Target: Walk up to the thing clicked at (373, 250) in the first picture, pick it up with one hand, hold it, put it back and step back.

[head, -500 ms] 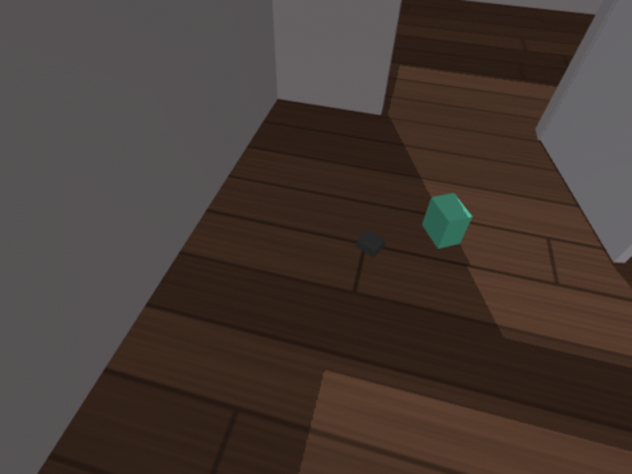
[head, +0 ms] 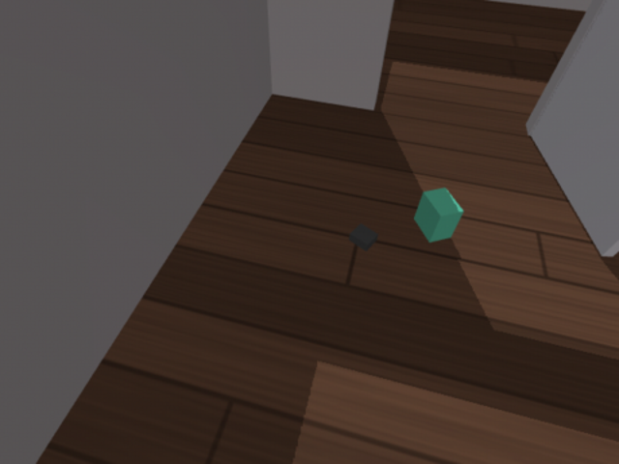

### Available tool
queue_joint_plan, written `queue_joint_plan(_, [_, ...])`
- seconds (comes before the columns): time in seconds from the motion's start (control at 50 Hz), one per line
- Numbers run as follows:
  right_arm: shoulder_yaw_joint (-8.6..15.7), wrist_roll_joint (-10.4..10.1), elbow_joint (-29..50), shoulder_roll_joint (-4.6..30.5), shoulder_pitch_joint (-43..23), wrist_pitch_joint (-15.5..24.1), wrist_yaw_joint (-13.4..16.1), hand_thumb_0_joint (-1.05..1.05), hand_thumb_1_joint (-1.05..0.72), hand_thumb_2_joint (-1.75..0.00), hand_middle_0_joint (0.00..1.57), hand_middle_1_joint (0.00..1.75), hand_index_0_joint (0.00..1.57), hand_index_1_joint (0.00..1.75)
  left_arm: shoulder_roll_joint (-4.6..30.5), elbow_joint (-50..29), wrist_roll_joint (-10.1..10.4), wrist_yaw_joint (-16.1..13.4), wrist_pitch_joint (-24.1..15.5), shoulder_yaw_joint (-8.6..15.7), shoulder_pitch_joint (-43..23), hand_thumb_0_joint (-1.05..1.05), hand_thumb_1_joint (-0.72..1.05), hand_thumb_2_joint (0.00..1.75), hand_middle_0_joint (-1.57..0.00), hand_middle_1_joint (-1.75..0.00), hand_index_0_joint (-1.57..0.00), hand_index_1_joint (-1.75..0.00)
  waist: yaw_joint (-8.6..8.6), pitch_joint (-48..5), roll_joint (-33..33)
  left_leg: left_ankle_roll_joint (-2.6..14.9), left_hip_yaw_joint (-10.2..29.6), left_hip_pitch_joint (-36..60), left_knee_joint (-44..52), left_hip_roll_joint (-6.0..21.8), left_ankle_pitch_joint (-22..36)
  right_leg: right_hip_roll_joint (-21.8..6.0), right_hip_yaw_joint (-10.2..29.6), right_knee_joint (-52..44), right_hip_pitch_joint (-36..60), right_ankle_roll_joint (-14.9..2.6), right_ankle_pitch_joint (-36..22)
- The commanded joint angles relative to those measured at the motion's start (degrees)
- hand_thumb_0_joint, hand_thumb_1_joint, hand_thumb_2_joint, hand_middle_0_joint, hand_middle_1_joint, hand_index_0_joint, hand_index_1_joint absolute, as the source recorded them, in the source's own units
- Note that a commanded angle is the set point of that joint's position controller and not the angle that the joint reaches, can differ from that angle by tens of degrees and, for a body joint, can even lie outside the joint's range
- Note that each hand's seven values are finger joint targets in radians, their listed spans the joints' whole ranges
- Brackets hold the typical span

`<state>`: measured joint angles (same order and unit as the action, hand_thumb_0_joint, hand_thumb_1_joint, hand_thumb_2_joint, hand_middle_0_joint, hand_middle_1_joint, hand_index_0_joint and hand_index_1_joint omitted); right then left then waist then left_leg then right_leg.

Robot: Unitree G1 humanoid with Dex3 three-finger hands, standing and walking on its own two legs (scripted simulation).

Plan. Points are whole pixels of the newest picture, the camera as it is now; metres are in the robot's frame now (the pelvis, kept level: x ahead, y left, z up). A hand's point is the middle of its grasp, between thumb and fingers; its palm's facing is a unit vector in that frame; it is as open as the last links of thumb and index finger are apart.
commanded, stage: stand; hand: left
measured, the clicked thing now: (363, 237) +1.07 -0.28 -0.76
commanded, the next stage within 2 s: walk up in 0.62 s
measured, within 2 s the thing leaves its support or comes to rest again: neither
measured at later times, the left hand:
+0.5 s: hand out of the picture +0.08 +0.25 -0.16, palm faces -0.01 -0.94 -0.34, open 7.4 cm
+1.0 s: hand (172, 441) +0.19 +0.20 -0.15, palm faces -0.18 -0.89 -0.42, open 7.4 cm
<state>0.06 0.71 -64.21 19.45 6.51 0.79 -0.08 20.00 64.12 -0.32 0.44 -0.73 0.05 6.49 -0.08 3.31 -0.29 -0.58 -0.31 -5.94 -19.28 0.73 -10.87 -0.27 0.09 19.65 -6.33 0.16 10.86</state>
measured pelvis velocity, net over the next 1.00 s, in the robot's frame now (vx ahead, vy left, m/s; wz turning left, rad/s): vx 0.07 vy -0.09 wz -0.21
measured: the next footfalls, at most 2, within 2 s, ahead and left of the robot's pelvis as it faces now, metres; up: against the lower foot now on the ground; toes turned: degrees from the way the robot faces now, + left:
right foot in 0.92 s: +0.14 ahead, -0.23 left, +0.00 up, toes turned -16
left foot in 1.28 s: +0.34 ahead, -0.03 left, +0.00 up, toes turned -13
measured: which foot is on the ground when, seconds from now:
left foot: down 0.00-0.94, up 0.96-1.00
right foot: down 0.00-0.66, up 0.68-0.90, down 0.92-1.00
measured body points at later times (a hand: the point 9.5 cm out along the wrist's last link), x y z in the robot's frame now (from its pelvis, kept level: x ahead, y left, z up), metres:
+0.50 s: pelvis +0.00 +0.00 +0.00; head +0.01 +0.00 +0.45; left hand +0.08 +0.30 -0.13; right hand +0.08 -0.30 -0.13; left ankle +0.00 +0.13 -0.75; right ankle +0.00 -0.12 -0.75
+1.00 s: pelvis +0.07 -0.09 -0.04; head +0.08 -0.10 +0.41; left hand +0.19 +0.25 -0.13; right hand +0.07 -0.45 -0.15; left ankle +0.01 +0.10 -0.71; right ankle +0.10 -0.22 -0.75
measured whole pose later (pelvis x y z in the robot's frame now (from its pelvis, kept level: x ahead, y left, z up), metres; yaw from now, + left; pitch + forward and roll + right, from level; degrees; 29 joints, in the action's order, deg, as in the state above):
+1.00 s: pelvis +0.07 -0.09 -0.04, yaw -12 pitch -4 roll +0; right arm 5.7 2.2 -54.7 27.5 13.5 1.2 -1.0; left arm 25.6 52.2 -1.7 5.6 -1.2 6.7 15.8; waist 0.8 4.7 2.3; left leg 0.9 -2.0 -12.6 -56.4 7.6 -30.6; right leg -2.6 -2.4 42.5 -21.5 -0.4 17.4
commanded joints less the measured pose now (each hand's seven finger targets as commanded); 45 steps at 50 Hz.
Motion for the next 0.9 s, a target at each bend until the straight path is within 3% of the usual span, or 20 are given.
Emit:
queue_joint_plan(0.0, [2.08,-0.24,3.44,12.30,-2.12,1.00,0.73,0.00,-0.90,-0.90,0.20,0.30,0.20,0.30,12.07,-3.31,-0.04,-0.96,-1.01,2.23,-2.77,0.00,0.90,0.90,-0.20,-0.30,-0.20,-0.30,-0.03,-3.96,0.40,1.90,5.21,0.06,3.25,6.52,7.01,-7.11,5.36,-3.11,0.61,-1.84,-8.35])
queue_joint_plan(0.58, [2.03,-0.22,3.64,12.77,-2.20,1.05,0.74,0.00,-0.90,-0.90,0.20,0.30,0.20,0.30,12.05,-3.19,-0.17,-0.90,-0.98,2.24,-2.11,0.00,0.90,0.90,-0.20,-0.30,-0.20,-0.30,0.25,-4.36,0.58,1.94,5.42,0.81,3.31,6.69,8.43,-7.23,4.75,-3.46,1.24,-1.60,-8.40])
queue_joint_plan(0.6, [6.75,1.16,7.36,19.80,2.37,2.58,0.56,0.00,-0.90,-0.90,0.20,0.30,0.20,0.30,17.44,-8.95,-1.99,1.39,0.00,6.70,0.05,0.00,0.90,0.90,-0.20,-0.30,-0.20,-0.30,-2.32,-6.97,-1.61,5.77,4.47,10.52,-1.84,6.44,-15.13,-2.63,6.51,3.86,-10.77,-3.70,12.81])
queue_joint_plan(0.62, [8.03,1.36,5.66,21.58,6.68,2.99,0.65,0.00,-0.90,-0.90,0.20,0.30,0.20,0.30,15.70,-9.87,-2.17,2.51,0.78,6.40,-3.91,0.00,0.90,0.90,-0.20,-0.30,-0.20,-0.30,-4.96,-2.38,4.32,8.80,10.32,16.11,2.97,11.89,-26.53,-1.42,3.24,11.82,-26.22,-2.96,20.03])
queue_joint_plan(0.64, [9.37,1.26,6.46,23.69,9.01,3.35,0.83,0.00,-0.90,-0.90,0.20,0.30,0.20,0.30,14.22,-12.73,-2.55,3.43,1.17,6.42,-8.19,0.00,0.90,0.90,-0.20,-0.30,-0.20,-0.30,-7.36,0.58,10.86,13.74,20.05,14.54,10.79,22.61,-30.40,-1.45,1.77,26.69,-33.96,-1.74,16.80])
queue_joint_plan(0.66, [9.50,1.16,8.71,23.71,7.08,3.83,0.86,0.00,-0.90,-0.90,0.20,0.30,0.20,0.30,14.71,-14.06,-2.82,3.69,1.24,6.76,-7.76,0.00,0.90,0.90,-0.20,-0.30,-0.20,-0.30,-5.84,3.04,6.73,16.00,22.92,8.70,12.11,28.05,-27.05,-5.40,5.54,33.08,-35.44,-1.13,16.16])
queue_joint_plan(0.68, [9.40,1.12,10.13,22.72,4.89,4.22,0.93,0.00,-0.90,-0.90,0.20,0.30,0.20,0.30,15.17,-13.96,-2.47,4.14,1.07,7.06,-4.74,0.00,0.90,0.90,-0.20,-0.30,-0.20,-0.30,-3.27,2.53,3.53,15.55,21.40,5.04,12.40,27.76,-24.74,-7.13,7.70,35.56,-32.59,-1.15,14.02])
queue_joint_plan(0.7, [8.99,1.27,11.23,21.23,3.07,4.50,0.79,0.00,-0.90,-0.90,0.20,0.30,0.20,0.30,15.34,-13.52,-2.12,4.72,0.97,7.17,-2.24,0.00,0.90,0.90,-0.20,-0.30,-0.20,-0.30,-1.53,1.80,2.56,13.97,16.78,4.40,11.20,24.67,-21.78,-7.80,7.93,35.10,-30.61,-0.94,12.39])
queue_joint_plan(0.72, [8.87,1.67,12.36,20.50,1.60,4.61,0.68,0.00,-0.90,-0.90,0.20,0.30,0.20,0.30,14.67,-13.72,-1.73,5.46,1.07,7.17,0.24,0.00,0.90,0.90,-0.20,-0.30,-0.20,-0.30,-0.41,1.45,5.23,13.15,12.27,5.07,10.50,22.54,-20.19,-8.27,6.82,32.10,-29.80,-0.67,11.71])
queue_joint_plan(0.76, [9.31,2.11,14.15,20.85,-0.17,4.65,0.16,0.00,-0.90,-0.90,0.20,0.30,0.20,0.30,14.31,-14.34,-1.72,6.75,1.13,7.52,1.67,0.00,0.90,0.90,-0.20,-0.30,-0.20,-0.30,0.06,2.57,9.82,11.66,4.77,-0.24,9.55,19.60,-18.06,-7.94,2.79,26.29,-23.29,-0.06,10.62])
queue_joint_plan(0.78, [9.24,2.28,14.58,20.44,0.26,4.66,-0.12,0.00,-0.90,-0.90,0.20,0.30,0.20,0.30,14.02,-14.99,-1.77,7.10,0.95,7.45,0.68,0.00,0.90,0.90,-0.20,-0.30,-0.20,-0.30,-0.75,2.80,9.60,10.82,1.27,-1.82,8.17,17.52,-16.45,-7.18,0.93,22.53,-20.81,-0.09,10.19])
queue_joint_plan(0.8, [9.26,2.29,14.97,20.76,-0.25,4.67,-0.25,0.00,-0.90,-0.90,0.20,0.30,0.20,0.30,13.61,-15.12,-1.70,7.27,0.95,7.65,2.16,0.00,0.90,0.90,-0.20,-0.30,-0.20,-0.30,0.41,2.17,10.60,9.84,-1.04,-3.81,6.52,16.63,-16.69,-6.75,-0.23,20.92,-16.84,-0.35,8.20])
queue_joint_plan(0.84, [9.04,2.35,15.35,20.13,0.32,4.24,-0.57,0.00,-0.90,-0.90,0.20,0.30,0.20,0.30,13.83,-14.55,-1.92,7.01,0.51,7.78,4.10,0.00,0.90,0.90,-0.20,-0.30,-0.20,-0.30,0.13,0.85,8.52,8.87,-4.93,-6.14,0.63,13.85,-15.93,-3.72,-5.31,18.44,-11.35,-0.74,5.92])
queue_joint_plan(0.86, [9.04,1.96,15.78,20.34,-0.47,3.91,-0.62,0.00,-0.90,-0.90,0.20,0.30,0.20,0.30,13.88,-13.66,-2.11,6.68,0.32,8.14,7.76,0.00,0.90,0.90,-0.20,-0.30,-0.20,-0.30,2.45,-0.33,7.14,8.47,-5.99,-9.54,-3.39,14.21,-18.22,-2.70,-7.62,17.78,-5.81,-1.34,3.18])
queue_joint_plan(0.88, [8.51,1.89,16.08,19.25,-0.08,3.41,-0.69,0.00,-0.90,-0.90,0.20,0.30,0.20,0.30,15.30,-12.57,-2.38,6.00,-0.14,8.82,12.45,0.00,0.90,0.90,-0.20,-0.30,-0.20,-0.30,4.44,-2.16,1.39,7.72,-8.34,-12.09,-13.10,12.22,-15.27,-0.62,-8.52,15.15,0.11,-1.44,4.45])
